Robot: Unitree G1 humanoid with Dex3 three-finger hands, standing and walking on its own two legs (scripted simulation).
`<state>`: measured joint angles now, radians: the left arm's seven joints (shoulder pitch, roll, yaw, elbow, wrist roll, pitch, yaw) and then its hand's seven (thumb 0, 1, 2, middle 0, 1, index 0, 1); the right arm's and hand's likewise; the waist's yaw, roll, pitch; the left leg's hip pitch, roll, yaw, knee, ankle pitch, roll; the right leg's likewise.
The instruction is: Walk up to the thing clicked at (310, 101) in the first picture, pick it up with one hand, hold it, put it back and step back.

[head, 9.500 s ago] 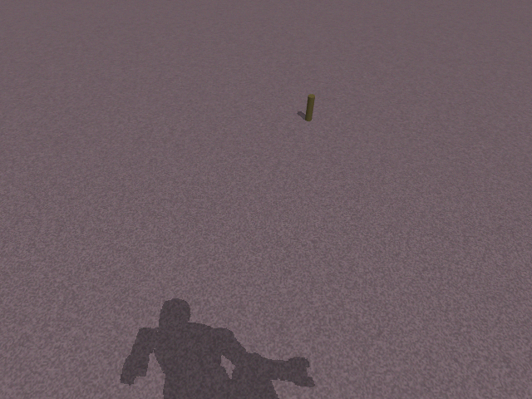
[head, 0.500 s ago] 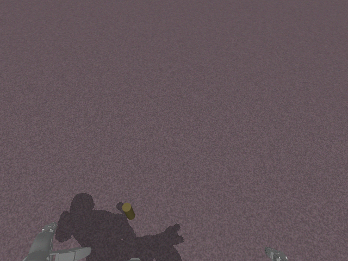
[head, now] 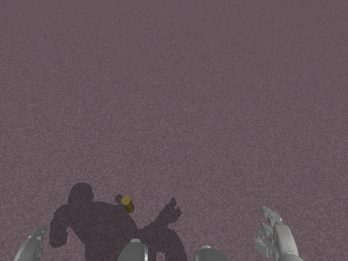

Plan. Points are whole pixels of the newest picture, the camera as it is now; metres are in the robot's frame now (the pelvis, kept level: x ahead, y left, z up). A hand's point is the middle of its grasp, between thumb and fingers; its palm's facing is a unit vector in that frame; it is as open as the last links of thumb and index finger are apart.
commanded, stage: go down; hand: left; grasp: from the side
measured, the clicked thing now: (128, 204) +0.39 +0.20 -0.62
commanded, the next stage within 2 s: none
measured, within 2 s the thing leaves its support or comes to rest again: neither
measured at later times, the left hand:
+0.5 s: hand (55, 245) +0.18 +0.31 -0.18, palm faces +0.13 -0.96 -0.24, open 17.5 cm
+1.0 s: hand (58, 214) +0.27 +0.35 -0.25, palm faces +0.11 -0.98 -0.15, open 17.1 cm
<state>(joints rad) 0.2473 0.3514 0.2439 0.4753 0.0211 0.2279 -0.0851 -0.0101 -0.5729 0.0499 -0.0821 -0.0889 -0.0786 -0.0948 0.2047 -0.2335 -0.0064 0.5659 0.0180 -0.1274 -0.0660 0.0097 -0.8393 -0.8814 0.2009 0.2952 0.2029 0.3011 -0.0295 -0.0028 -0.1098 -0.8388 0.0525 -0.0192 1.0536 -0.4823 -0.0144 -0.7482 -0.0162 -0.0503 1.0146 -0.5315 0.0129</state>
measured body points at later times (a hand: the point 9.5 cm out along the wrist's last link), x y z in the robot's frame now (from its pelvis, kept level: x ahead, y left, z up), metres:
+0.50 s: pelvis -0.04 +0.00 -0.08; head +0.10 +0.04 +0.34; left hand +0.17 +0.36 -0.16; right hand +0.15 -0.26 -0.16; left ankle +0.01 +0.13 -0.67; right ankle -0.02 -0.13 -0.67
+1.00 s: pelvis -0.07 +0.00 -0.21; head +0.12 +0.04 +0.19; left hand +0.26 +0.41 -0.24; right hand +0.08 -0.27 -0.32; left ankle +0.01 +0.12 -0.67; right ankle -0.02 -0.13 -0.67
